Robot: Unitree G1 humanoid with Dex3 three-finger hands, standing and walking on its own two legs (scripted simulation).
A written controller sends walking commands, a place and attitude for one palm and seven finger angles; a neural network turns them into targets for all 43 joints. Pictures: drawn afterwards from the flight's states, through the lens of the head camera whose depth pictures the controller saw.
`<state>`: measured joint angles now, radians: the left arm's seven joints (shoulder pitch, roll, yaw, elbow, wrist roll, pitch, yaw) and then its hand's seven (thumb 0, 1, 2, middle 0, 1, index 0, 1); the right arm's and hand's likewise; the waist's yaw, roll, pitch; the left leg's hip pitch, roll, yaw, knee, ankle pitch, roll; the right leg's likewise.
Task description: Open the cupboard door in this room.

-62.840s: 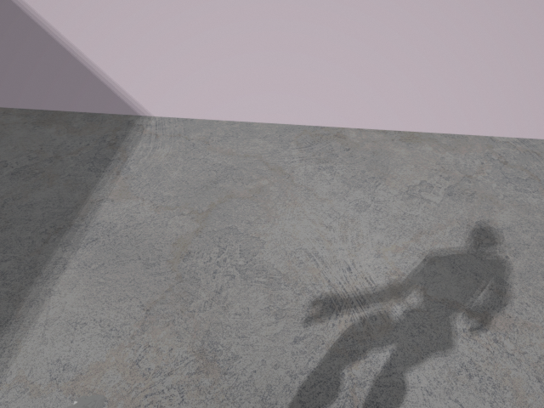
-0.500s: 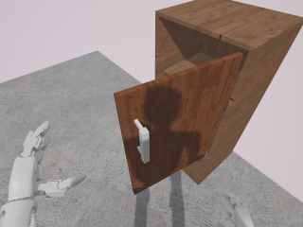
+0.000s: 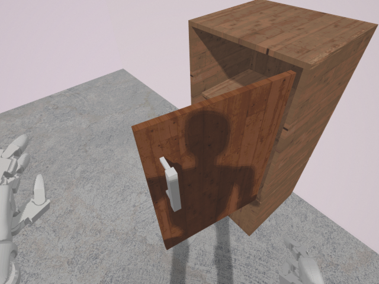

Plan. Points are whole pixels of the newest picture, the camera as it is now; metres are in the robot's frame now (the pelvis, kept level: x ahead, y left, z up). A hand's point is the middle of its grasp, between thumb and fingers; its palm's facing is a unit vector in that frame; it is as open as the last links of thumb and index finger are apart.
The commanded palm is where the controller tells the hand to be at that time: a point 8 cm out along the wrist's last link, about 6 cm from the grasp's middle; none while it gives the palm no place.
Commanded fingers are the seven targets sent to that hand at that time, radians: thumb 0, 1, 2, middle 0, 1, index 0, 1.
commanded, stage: draw the hand back to the body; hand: left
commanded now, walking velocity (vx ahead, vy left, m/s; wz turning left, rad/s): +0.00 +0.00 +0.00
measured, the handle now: (170, 184) +0.33 +0.10 +0.02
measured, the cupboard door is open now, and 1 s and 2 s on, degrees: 79 79 79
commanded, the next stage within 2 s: step back with the hand held close in 0.24 s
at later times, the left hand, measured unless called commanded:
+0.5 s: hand (50, 201) +0.19 +0.25 +0.16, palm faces +0.43 -0.78 -0.46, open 7.4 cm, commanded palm +0.13 +0.29 +0.17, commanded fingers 0.00 0.90 0.90 -0.20 -0.30 -0.20 -0.30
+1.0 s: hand (2, 255) +0.11 +0.28 +0.15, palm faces +0.42 -0.76 -0.49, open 7.4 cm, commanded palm +0.05 +0.32 +0.17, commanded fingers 0.00 0.90 0.90 -0.20 -0.30 -0.20 -0.30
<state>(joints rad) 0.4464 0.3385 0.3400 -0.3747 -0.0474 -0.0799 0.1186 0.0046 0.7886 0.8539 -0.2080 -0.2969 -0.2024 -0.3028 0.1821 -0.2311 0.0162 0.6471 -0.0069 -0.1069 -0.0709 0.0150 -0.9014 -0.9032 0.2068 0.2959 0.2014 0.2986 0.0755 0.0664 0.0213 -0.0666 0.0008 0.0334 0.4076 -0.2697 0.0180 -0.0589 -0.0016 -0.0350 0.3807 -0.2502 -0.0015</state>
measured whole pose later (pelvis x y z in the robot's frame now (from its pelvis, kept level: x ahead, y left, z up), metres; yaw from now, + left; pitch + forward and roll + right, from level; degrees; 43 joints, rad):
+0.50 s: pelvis -0.01 -0.01 +0.00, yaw +0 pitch -2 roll -1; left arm 0.48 0.36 0.38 -0.39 -0.04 -0.14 0.11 0.01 0.89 0.90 -0.21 -0.30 -0.21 -0.30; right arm 0.17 -0.23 0.01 0.62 -0.01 -0.07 -0.08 0.02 -0.90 -0.90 0.21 0.30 0.20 0.30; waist 0.03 0.06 0.02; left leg -0.15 0.03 0.03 0.44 -0.26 0.00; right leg -0.12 0.02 -0.04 0.37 -0.22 -0.02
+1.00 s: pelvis -0.09 +0.02 -0.01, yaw +0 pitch -1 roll -2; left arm 0.55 0.40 0.41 -0.51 0.00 -0.20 0.15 0.01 0.88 0.90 -0.22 -0.30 -0.21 -0.30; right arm 0.21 -0.22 0.00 0.56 0.00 -0.06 -0.09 0.01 -0.90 -0.90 0.21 0.30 0.20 0.30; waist 0.01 0.01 0.04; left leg -0.37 0.00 0.04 0.58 -0.22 0.05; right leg -0.34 0.00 -0.02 0.51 -0.18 0.02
